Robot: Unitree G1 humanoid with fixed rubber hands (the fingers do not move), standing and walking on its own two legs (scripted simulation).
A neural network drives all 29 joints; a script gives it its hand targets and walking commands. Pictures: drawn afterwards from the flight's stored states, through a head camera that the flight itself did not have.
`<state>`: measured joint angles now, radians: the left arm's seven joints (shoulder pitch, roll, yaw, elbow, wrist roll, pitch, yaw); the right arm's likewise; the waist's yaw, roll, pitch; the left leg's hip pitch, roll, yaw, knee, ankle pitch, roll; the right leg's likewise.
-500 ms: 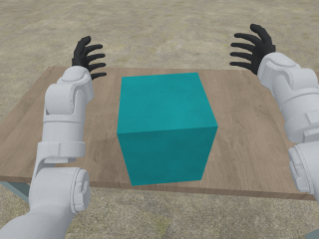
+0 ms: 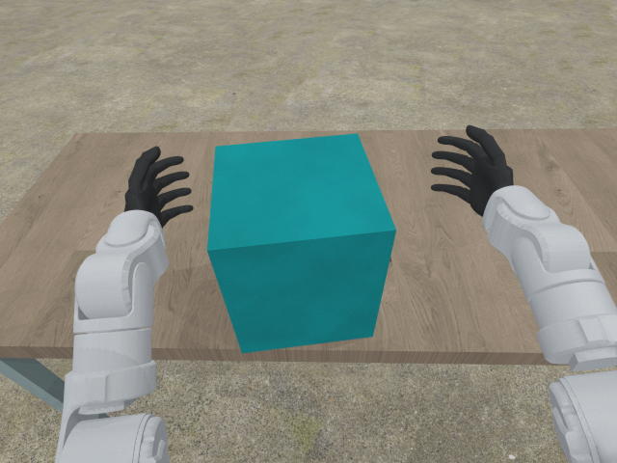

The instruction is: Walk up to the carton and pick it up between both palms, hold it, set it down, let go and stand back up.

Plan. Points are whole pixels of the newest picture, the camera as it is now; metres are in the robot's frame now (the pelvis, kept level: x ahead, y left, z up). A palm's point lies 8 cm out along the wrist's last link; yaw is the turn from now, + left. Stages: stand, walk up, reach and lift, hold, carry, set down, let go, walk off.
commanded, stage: set down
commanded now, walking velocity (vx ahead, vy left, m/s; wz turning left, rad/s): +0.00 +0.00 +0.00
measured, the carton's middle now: (298, 246) +0.41 +0.10 +0.04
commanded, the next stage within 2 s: none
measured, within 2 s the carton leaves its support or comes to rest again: neither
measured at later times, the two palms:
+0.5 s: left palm (140, 263) +0.28 +0.26 +0.14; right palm (475, 247) +0.37 -0.13 +0.12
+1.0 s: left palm (141, 334) +0.22 +0.24 +0.09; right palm (505, 336) +0.29 -0.17 +0.06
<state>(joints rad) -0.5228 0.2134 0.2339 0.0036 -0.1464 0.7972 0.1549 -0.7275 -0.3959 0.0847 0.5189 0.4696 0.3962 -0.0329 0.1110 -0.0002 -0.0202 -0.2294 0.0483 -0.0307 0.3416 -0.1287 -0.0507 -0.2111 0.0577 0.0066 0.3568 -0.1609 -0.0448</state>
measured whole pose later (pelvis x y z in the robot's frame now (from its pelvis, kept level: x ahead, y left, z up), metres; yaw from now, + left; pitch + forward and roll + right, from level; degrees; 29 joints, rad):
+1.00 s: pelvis +0.01 +0.01 +0.00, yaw +1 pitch -4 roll +0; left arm 0.17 0.07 0.11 -0.37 -0.03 0.55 0.16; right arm 0.03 -0.31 0.03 0.13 0.34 0.13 0.03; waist 0.07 0.00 0.04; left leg -0.11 0.02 -0.03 0.31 -0.14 -0.03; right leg -0.09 0.03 0.01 0.32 -0.17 -0.03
